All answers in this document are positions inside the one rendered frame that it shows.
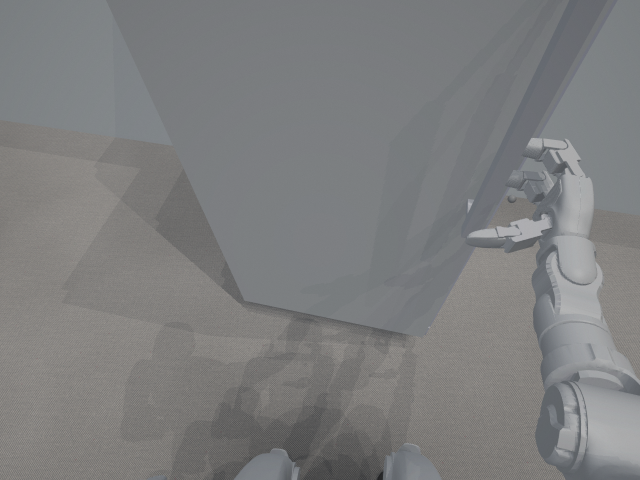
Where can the robot right shin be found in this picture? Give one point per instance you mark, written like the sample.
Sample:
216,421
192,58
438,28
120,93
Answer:
410,448

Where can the right robot hand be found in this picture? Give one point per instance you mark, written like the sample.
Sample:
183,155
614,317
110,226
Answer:
569,202

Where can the robot right forearm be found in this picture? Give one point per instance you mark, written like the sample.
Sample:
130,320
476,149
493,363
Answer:
572,333

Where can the handle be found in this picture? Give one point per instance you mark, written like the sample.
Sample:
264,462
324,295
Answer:
570,34

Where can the robot right upper arm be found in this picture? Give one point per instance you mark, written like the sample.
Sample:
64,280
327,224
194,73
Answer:
590,432

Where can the fridge door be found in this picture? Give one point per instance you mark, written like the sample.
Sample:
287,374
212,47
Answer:
333,144

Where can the left robot thigh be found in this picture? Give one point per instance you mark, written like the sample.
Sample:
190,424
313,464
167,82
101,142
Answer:
269,466

